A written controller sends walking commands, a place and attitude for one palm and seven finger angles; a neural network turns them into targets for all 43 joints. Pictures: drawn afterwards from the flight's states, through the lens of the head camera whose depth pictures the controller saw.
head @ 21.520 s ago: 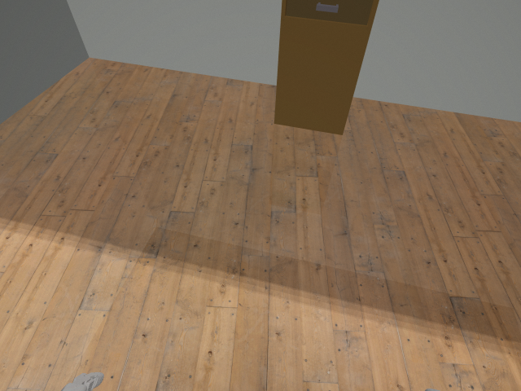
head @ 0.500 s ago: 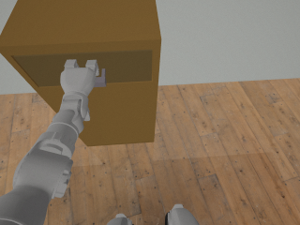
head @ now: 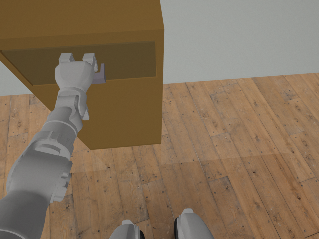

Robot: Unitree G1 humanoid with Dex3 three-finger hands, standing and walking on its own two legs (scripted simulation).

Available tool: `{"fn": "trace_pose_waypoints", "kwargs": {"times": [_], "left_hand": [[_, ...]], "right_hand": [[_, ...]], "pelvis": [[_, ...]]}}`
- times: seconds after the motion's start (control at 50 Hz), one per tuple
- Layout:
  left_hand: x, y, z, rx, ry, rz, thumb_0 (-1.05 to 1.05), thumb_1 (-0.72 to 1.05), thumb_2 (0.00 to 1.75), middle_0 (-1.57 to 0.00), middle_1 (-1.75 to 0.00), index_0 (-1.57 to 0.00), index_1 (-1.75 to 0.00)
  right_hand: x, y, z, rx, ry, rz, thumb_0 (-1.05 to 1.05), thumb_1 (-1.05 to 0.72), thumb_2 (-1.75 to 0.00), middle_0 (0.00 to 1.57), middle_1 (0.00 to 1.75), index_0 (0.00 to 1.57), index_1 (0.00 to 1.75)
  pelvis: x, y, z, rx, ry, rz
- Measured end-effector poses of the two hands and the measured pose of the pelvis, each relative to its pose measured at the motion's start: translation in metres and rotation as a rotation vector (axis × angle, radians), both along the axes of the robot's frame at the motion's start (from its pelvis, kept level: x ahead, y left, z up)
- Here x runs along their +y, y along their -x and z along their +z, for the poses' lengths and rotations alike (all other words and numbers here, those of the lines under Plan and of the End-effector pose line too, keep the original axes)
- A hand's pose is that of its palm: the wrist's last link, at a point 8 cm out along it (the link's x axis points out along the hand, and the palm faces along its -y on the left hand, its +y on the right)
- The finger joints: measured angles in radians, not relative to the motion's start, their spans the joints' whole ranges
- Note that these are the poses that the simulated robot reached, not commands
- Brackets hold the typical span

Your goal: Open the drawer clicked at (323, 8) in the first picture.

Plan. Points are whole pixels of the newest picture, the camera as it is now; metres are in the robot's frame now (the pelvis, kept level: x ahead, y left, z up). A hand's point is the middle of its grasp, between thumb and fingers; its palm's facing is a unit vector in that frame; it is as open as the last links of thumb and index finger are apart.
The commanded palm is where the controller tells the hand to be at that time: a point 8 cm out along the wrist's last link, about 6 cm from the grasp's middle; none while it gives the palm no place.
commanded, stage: lift the fingers back up to retry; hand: left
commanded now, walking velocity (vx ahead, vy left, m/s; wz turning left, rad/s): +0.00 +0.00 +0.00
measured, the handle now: (87, 73) +0.57 +0.17 +0.01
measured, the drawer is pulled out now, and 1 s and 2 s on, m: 0.00 0.00 0.00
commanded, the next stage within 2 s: re-aim the fingers above the handle in 0.80 s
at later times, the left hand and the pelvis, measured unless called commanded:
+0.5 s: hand (77, 78) +0.52 +0.18 +0.05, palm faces -0.02 -0.01 -1.00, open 13.9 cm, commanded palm +0.49 +0.18 +0.12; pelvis +0.03 +0.00 +0.03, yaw +0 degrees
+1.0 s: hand (71, 79) +0.50 +0.18 +0.07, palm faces -0.03 +0.00 -1.00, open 13.9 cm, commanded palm +0.48 +0.18 +0.13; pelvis +0.04 +0.00 +0.04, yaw +1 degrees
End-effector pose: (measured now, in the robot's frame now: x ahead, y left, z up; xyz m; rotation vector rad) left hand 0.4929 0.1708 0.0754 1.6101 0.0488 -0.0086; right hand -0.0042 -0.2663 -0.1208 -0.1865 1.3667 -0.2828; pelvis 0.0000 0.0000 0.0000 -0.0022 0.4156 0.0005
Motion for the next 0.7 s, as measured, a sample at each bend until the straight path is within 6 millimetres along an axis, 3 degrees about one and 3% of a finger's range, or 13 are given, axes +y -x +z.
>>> {"fn": "trace_pose_waypoints", "kwargs": {"times": [0.26, 0.38, 0.54, 0.7], "left_hand": [[0.001, 0.002, 0.004, 0.028, 0.03, -0.008, 0.0, -0.49, 0.3, -0.24, -1.22, -0.31, -1.2], [-0.002, 0.001, 0.017, -0.001, 0.058, -0.037, 0.0, -0.49, 0.3, -0.28, -1.2, -0.32, -1.2], [0.007, -0.005, 0.038, -0.013, 0.04, 0.009, 0.0, -0.49, 0.3, -0.31, -1.2, -0.31, -1.2], [0.003, -0.004, 0.059, -0.005, 0.066, -0.024, 0.0, -0.49, 0.3, -0.31, -1.2, -0.31, -1.2]], "right_hand": [[0.001, -0.01, 0.009, -0.013, -0.001, -0.01, 0.01, -0.9, -0.9, 0.2, 0.3, 0.2, 0.3], [0.004, -0.021, 0.017, -0.011, -0.006, -0.008, 0.01, -0.9, -0.9, 0.2, 0.3, 0.2, 0.3], [0.006, -0.045, 0.026, -0.03, -0.017, -0.01, 0.01, -0.9, -0.9, 0.2, 0.3, 0.2, 0.3], [0.007, -0.078, 0.035, -0.082, -0.024, 0.011, 0.01, -0.9, -0.9, 0.2, 0.3, 0.2, 0.3]], "pelvis": [[0.001, -0.006, 0.011, -0.025, 0.003, -0.003], [0.002, -0.016, 0.021, -0.046, 0.004, -0.003], [0.005, -0.03, 0.033, -0.081, 0.006, -0.005], [0.006, -0.044, 0.042, -0.121, 0.006, -0.002]]}}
